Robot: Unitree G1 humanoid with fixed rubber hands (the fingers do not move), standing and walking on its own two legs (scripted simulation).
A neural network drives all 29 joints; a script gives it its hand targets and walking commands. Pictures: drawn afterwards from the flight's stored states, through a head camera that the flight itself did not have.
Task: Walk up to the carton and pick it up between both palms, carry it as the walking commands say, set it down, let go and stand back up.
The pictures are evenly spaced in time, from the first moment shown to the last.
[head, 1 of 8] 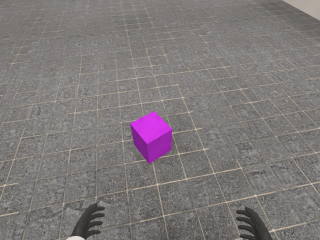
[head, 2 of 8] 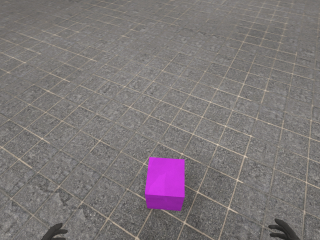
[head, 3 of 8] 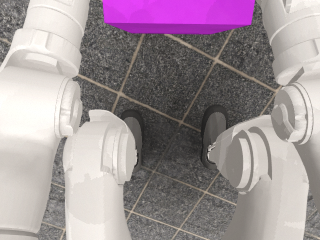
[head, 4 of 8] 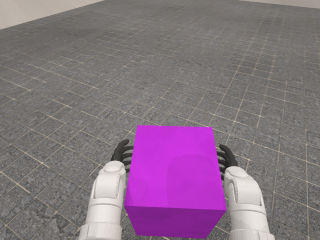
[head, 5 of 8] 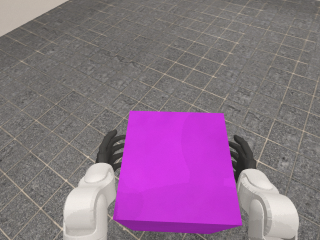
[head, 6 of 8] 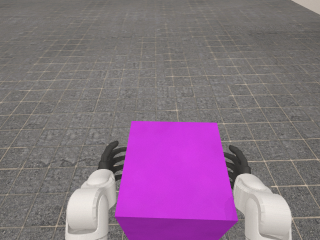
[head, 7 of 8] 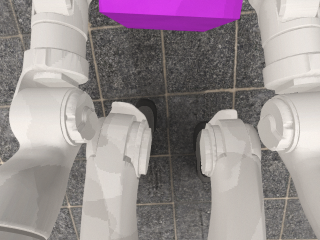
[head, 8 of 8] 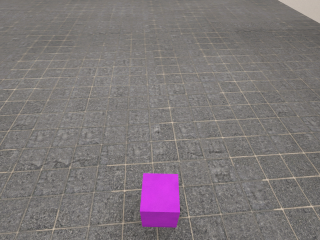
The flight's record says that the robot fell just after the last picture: no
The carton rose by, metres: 0.69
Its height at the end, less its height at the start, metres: +0.00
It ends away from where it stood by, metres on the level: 2.74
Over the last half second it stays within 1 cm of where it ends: yes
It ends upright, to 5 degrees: yes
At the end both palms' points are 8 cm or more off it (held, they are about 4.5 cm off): yes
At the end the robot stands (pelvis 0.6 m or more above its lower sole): yes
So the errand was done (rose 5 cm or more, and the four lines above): yes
